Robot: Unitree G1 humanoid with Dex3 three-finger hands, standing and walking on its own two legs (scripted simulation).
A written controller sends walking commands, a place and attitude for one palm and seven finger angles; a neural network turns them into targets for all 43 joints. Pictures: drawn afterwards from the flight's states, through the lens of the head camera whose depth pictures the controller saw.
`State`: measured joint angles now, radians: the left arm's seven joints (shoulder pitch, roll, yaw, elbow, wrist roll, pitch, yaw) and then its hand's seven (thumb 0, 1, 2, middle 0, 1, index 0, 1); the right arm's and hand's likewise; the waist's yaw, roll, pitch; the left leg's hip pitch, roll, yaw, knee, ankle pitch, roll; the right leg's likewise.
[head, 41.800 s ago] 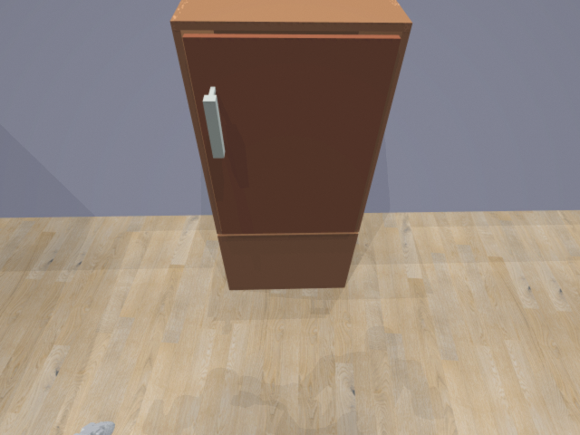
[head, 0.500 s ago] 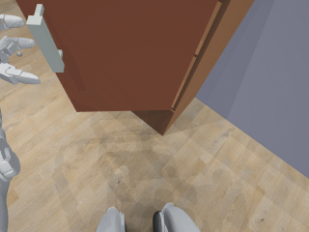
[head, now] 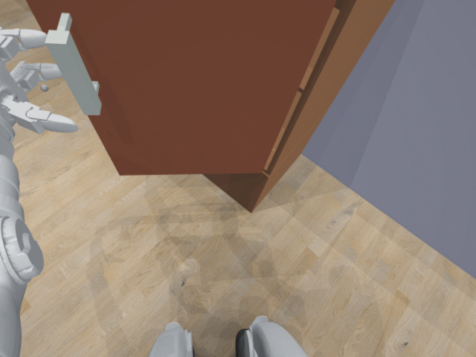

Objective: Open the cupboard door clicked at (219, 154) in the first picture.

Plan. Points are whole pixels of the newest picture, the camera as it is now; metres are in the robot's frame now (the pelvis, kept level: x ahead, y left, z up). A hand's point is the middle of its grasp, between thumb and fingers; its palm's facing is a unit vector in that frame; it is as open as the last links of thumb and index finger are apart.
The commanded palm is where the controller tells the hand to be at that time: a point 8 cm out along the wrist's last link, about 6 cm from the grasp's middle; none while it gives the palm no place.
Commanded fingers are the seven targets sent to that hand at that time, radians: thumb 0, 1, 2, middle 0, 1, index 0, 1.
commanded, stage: slide the fingers in behind the handle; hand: left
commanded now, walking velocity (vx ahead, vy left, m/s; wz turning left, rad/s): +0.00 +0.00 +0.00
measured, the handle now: (80, 68) +0.56 +0.21 +0.09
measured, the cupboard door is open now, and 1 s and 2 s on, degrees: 44 44 44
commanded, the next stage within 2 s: close the thumb around the handle in 1.14 s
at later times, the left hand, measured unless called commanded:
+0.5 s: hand (80, 89) +0.51 +0.21 +0.09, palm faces -0.02 -1.00 +0.00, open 14.0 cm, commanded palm +0.49 +0.24 +0.09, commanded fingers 0.00 -0.50 0.30 -0.30 -1.20 -0.30 -1.20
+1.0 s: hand (92, 91) +0.51 +0.19 +0.09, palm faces +0.00 -1.00 -0.01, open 14.0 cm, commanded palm +0.48 +0.23 +0.09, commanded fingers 0.00 -0.50 0.30 -0.30 -1.20 -0.30 -1.20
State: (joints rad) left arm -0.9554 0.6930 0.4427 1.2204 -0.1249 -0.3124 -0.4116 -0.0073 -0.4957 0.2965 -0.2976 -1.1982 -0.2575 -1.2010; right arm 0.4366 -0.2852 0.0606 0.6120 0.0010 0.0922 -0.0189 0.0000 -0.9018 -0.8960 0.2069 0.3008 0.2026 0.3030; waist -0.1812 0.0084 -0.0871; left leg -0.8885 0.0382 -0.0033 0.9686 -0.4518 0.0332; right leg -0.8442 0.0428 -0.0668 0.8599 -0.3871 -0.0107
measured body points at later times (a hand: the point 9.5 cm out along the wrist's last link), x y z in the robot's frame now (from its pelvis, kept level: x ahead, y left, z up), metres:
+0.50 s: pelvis +0.00 +0.00 +0.00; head +0.13 +0.02 +0.43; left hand +0.50 +0.26 +0.10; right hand +0.00 -0.26 -0.11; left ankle +0.00 +0.09 -0.68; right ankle +0.01 -0.12 -0.68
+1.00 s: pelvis +0.00 -0.01 +0.00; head +0.12 +0.01 +0.43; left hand +0.50 +0.24 +0.10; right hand +0.00 -0.28 -0.11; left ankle +0.00 +0.09 -0.68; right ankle +0.01 -0.12 -0.68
